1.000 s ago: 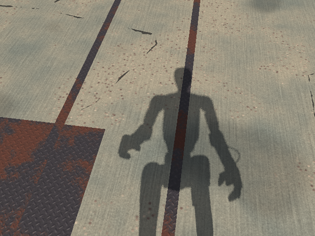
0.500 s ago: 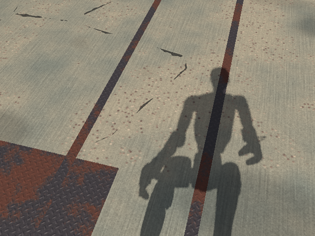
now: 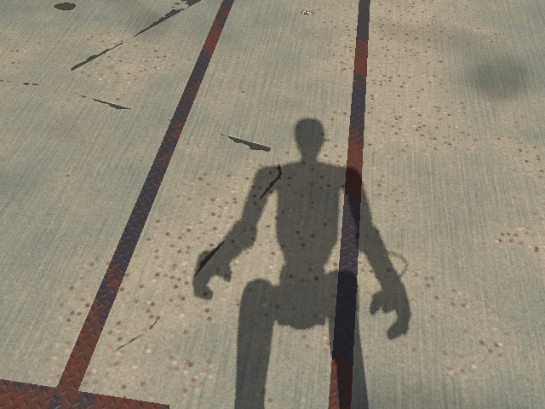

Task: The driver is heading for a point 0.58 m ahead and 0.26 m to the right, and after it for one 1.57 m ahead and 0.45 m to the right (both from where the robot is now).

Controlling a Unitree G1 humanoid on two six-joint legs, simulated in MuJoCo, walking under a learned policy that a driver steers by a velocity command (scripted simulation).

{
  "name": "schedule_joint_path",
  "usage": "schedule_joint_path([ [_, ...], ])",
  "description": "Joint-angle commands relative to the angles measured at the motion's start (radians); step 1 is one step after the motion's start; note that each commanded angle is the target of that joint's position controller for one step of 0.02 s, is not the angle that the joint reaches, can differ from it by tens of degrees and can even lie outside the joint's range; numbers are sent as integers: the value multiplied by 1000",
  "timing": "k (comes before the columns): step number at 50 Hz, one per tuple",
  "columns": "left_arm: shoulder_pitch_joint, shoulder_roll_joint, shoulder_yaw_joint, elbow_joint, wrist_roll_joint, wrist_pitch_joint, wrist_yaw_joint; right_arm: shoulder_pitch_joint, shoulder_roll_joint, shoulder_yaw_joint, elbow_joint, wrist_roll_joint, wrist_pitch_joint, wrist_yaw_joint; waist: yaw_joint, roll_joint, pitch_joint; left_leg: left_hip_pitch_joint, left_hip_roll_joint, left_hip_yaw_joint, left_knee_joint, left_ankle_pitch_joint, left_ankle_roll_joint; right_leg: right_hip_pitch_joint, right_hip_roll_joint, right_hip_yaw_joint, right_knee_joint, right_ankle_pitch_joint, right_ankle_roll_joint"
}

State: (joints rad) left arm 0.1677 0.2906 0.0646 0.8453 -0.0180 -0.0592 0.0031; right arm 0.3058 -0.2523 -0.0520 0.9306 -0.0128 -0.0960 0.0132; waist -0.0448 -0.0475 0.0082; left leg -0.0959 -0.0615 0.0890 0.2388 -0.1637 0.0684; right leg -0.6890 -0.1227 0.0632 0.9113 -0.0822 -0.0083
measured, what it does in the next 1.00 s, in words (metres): walks ahead, turning right: right foot, then left foot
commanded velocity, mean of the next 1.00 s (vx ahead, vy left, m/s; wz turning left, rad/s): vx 0.35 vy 0.00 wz -0.52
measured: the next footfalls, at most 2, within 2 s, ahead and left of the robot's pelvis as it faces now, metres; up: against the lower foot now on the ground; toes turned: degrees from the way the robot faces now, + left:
right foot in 0.26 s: +0.31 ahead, -0.16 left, +0.00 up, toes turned -11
left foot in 0.72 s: +0.62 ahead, -0.05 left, +0.00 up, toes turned -28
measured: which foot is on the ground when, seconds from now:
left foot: down 0.00-0.28, up 0.30-0.70, down 0.72-1.00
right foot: up 0.00-0.24, down 0.26-0.72, up 0.74-1.00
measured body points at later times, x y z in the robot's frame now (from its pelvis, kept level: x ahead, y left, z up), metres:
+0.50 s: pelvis +0.28 -0.08 +0.00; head +0.31 -0.10 +0.45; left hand +0.43 +0.16 -0.11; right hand +0.37 -0.39 -0.11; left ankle +0.40 +0.08 -0.68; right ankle +0.27 -0.15 -0.75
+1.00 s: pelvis +0.46 -0.09 -0.01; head +0.50 -0.11 +0.44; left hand +0.73 +0.08 -0.11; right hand +0.44 -0.40 -0.12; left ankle +0.59 -0.03 -0.75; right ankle +0.39 -0.21 -0.69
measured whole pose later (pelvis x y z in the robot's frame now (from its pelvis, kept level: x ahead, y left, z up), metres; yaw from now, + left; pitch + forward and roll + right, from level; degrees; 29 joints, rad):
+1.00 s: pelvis +0.46 -0.09 -0.01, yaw -34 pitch +1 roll +1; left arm 0.21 0.32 0.08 0.64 -0.01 0.06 0.04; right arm 0.10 -0.26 -0.05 0.75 -0.02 -0.01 -0.02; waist -0.01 -0.02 0.08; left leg -0.34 0.03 0.10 0.41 -0.09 0.03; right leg -0.52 -0.04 0.02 0.99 -0.41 0.07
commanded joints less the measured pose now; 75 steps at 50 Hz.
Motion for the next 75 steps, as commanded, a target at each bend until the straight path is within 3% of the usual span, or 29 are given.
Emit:
schedule_joint_path([
  [1,-26,38,6,-54,-1,-8,-10,-58,-157,-31,-58,1,-18,-16,15,101,31,-40,259,-70,-146,199,115,24,6,2,-144,172,0],
  [9,-191,28,-4,-166,-2,-9,-59,17,-190,-43,-11,21,28,-28,-28,95,77,229,344,29,-22,440,77,-27,55,-91,-323,38,-58],
  [11,-122,63,14,-171,0,-4,-66,-11,-220,-52,-25,24,44,-39,24,135,10,248,343,63,129,793,52,108,117,-155,-314,-67,-94],
  [13,155,155,69,-110,-5,2,-54,-32,-217,-49,-44,23,58,-51,170,107,-140,97,282,106,513,835,-2,513,177,-144,-387,-23,-161],
  [14,282,255,99,-88,-4,13,-29,-1,-154,-27,-80,0,42,-49,185,-61,-251,-231,199,120,862,406,-51,848,-32,201,-398,-39,-258],
  [15,236,277,91,-115,-8,4,-32,38,-65,6,-112,-3,1,-29,105,-213,-357,-578,-15,-58,1150,-396,-91,1085,-227,748,-568,-141,-434],
  [16,243,196,68,-119,-1,0,-33,-57,-155,-16,-128,31,-38,-8,162,-108,-335,-690,56,-204,1191,-368,-64,1078,-203,686,-607,-176,-388],
  [17,204,151,56,-123,3,-6,-30,-121,-167,-16,-151,54,-58,0,153,-55,-212,-715,101,-186,1142,-288,-40,957,-161,521,-607,-122,-343],
  [18,139,133,50,-135,4,-10,-31,-135,-151,-16,-149,40,-63,-6,102,49,-125,-670,144,-177,1033,-221,-39,794,-114,410,-621,-32,-308],
  [22,62,114,40,-173,11,-14,-17,-106,-138,-30,-153,0,-17,-15,22,20,-51,-517,179,-159,829,-134,-94,518,-46,275,-694,169,-301],
  [27,112,162,56,-165,4,4,14,-268,-91,-13,-213,-8,-10,-19,64,-12,-8,-433,94,-115,447,156,-138,397,60,128,-640,349,-220],
  [31,171,152,58,-147,-5,33,24,-330,-107,-18,-254,9,-8,-7,94,-54,-50,-352,28,-138,295,255,-124,448,54,204,-547,272,-161],
  [35,97,121,52,-188,-1,49,40,-215,-166,-43,-236,-3,-23,-5,14,-76,-93,-230,52,-164,162,252,-68,531,68,307,-337,223,-109],
  [36,97,76,37,-212,9,45,38,-143,-207,-51,-234,-23,-28,-11,-7,-9,-191,-32,166,-237,182,477,-16,463,132,264,-159,106,-67],
  [37,260,10,19,-208,22,43,35,-101,-247,-53,-242,-43,-18,-20,56,230,-315,275,429,-485,258,901,129,232,255,158,122,-528,-2],
  [38,379,85,22,-206,1,42,27,-60,-238,-59,-223,-10,5,-14,72,372,-437,376,573,-744,229,716,257,96,232,118,334,-682,29],
  [40,212,190,54,-203,-10,76,35,-157,-131,-29,-271,-4,36,-24,27,165,-258,190,440,-533,166,357,177,16,150,78,437,-508,80],
  [43,161,135,50,-227,-8,121,43,-247,-138,-25,-267,-17,66,-34,66,180,-87,-129,310,-307,58,174,138,124,97,9,321,-401,90],
  [49,105,83,31,-267,6,115,31,-257,-177,-46,-251,-5,76,-43,49,184,-138,-112,359,-180,20,234,186,236,54,-40,47,-291,69],
  [56,118,107,46,-269,9,122,-5,-263,-211,-60,-222,31,102,-33,80,183,-112,-132,366,-78,103,48,96,440,96,-128,-323,-164,-20],
  [57,149,124,57,-255,14,121,-2,-228,-184,-55,-204,34,107,-32,84,147,-107,-183,336,-40,176,-20,39,516,112,-110,-400,-121,-52],
  [59,130,289,85,-299,25,117,22,-213,-107,-31,-244,-13,106,-22,45,-289,-36,-598,82,73,646,-481,-142,635,-251,436,-592,205,-292],
  [60,144,251,75,-300,59,93,17,-291,-155,-47,-254,-4,100,-30,116,-183,-84,-582,89,-78,826,-485,-130,544,-268,421,-616,161,-346],
  [61,91,206,57,-292,65,73,14,-270,-165,-53,-239,19,104,-31,78,-136,-77,-563,112,-108,875,-397,-113,519,-212,312,-611,120,-292],
  [63,-19,97,20,-283,39,53,14,-183,-148,-54,-167,10,117,-36,29,-91,-90,-503,132,-113,860,-248,-122,509,-118,154,-590,109,-190],
  [65,-39,28,-11,-255,48,42,17,-133,-126,-48,-131,11,121,-28,5,-92,-97,-379,130,-112,830,-162,-145,460,-76,54,-587,187,-175],
  [68,-40,54,-5,-227,58,39,22,-187,-103,-27,-146,21,120,-20,39,-86,-62,-304,136,-113,592,-144,-149,488,-73,15,-582,145,-174],
  [71,-3,134,22,-198,43,57,28,-211,-148,-31,-180,27,123,-18,76,-92,-45,-321,119,-78,537,-257,-143,551,-145,85,-556,166,-226],
  [75,-13,147,37,-186,26,77,38,-174,-138,-31,-188,35,128,-15,74,-67,-45,-354,112,-57,526,-303,-124,617,-205,125,-511,332,-251],
])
